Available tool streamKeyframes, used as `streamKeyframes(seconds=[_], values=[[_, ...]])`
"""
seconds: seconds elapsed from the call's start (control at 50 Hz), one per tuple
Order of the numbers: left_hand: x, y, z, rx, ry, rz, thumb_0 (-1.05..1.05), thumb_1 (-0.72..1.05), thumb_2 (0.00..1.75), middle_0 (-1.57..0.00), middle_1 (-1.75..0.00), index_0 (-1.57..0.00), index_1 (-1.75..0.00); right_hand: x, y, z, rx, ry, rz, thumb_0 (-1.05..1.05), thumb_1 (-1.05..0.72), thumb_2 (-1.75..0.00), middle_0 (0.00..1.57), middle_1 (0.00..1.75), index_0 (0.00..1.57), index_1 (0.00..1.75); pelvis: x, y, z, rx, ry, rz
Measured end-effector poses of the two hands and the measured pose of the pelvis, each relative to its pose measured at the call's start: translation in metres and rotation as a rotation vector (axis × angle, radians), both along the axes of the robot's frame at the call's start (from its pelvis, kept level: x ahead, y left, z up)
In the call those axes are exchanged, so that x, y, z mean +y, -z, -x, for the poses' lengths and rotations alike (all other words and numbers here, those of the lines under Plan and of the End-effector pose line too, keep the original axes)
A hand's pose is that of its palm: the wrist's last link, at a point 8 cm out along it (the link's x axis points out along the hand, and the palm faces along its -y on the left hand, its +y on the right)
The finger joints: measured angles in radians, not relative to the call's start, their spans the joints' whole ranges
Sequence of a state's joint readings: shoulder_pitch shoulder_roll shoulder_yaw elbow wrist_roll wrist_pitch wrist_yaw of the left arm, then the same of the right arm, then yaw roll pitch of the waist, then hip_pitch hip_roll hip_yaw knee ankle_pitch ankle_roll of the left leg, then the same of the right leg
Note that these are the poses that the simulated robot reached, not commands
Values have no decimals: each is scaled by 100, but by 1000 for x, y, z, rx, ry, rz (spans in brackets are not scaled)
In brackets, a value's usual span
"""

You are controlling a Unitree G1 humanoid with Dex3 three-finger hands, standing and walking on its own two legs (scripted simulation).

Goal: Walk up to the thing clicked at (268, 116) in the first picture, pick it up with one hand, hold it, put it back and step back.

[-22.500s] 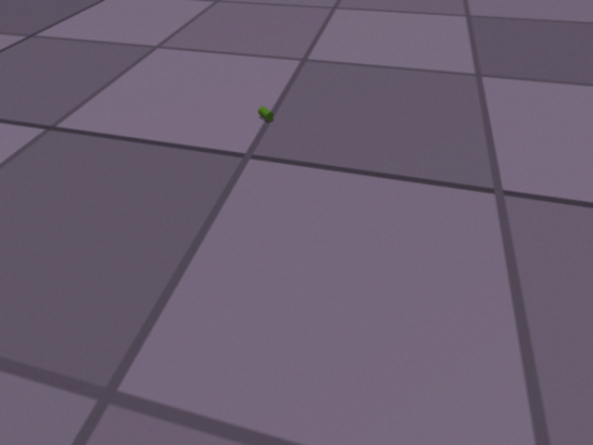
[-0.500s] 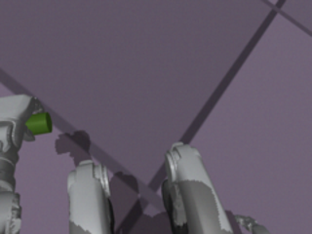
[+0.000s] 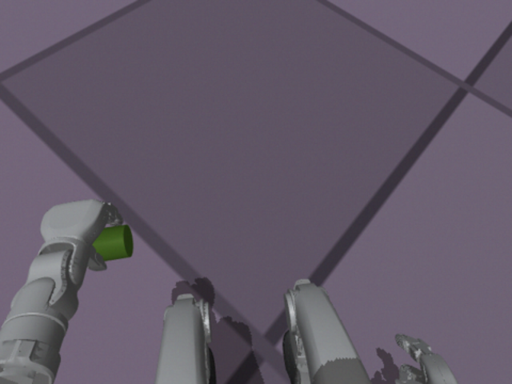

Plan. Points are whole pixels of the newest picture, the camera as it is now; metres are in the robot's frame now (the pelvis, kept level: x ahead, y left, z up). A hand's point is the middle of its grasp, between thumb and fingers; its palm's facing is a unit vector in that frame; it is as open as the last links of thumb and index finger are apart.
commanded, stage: lift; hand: left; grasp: from above
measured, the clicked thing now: (100, 244) +0.40 +0.25 -0.14
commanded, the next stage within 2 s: hold in 0.76 s
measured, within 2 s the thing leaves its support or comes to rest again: neither
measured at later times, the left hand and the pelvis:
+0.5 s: hand (48, 228) +0.35 +0.24 +0.07, palm faces -0.47 -0.07 -0.88, open 8.3 cm; pelvis +0.04 +0.00 +0.16, yaw +1 degrees
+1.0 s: hand (27, 192) +0.37 +0.22 +0.14, palm faces -0.45 -0.07 -0.89, open 8.3 cm; pelvis +0.06 +0.00 +0.21, yaw +1 degrees
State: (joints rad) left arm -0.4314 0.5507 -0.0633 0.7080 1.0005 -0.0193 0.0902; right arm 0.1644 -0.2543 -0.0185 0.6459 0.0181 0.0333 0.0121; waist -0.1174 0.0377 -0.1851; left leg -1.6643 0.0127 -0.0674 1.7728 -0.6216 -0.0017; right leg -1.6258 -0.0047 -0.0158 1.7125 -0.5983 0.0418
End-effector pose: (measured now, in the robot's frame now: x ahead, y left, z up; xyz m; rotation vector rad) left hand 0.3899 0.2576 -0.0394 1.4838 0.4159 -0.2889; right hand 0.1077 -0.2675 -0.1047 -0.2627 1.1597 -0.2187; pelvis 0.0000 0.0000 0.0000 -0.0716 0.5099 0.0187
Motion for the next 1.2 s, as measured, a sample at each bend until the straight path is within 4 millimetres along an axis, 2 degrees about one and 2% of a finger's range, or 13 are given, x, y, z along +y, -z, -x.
streamKeyframes(seconds=[0.14, 0.24, 0.36, 0.54, 0.82, 1.2], values=[[-7, -65, 15, 21, -10, 6, -2, 26, 10, -102, -3, -102, -5, 5, -53, -6, -37, 27, -15, 1, -90, -90, 20, 30, 21, 30, -1, -56, -9, -80, 1, -16], [-10, -101, 23, 40, -7, 8, -2, 25, 11, -102, -3, -102, -5, 6, -90, -7, -59, 42, -14, 1, -90, -90, 20, 30, 21, 30, -1, -92, -17, -134, 1, -24], [-13, -133, 28, 46, -8, -2, -2, 25, 12, -101, -4, -102, -6, 5, -123, -6, -70, 49, -9, 1, -90, -90, 20, 30, 21, 30, -1, -125, -27, -187, 0, -30], [-21, -172, 28, 35, -12, -11, -2, 23, 17, -99, -7, -100, -9, 3, -159, -5, -66, 51, -15, 1, -90, -90, 20, 30, 21, 30, -1, -163, -38, -259, 1, -41], [-30, -215, 23, 28, -20, -6, -2, 22, 21, -99, -4, -99, -8, 4, -195, -24, -97, 55, -41, 1, -90, -90, 20, 30, 21, 30, -2, -201, -54, -336, 7, -57], [-33, -250, 11, 29, -9, -10, -2, 26, 15, -99, -2, -99, -6, 1, -220, -59, -155, 50, -45, 1, -89, -89, 20, 30, 21, 30, -2, -223, -72, -397, 12, -66]])
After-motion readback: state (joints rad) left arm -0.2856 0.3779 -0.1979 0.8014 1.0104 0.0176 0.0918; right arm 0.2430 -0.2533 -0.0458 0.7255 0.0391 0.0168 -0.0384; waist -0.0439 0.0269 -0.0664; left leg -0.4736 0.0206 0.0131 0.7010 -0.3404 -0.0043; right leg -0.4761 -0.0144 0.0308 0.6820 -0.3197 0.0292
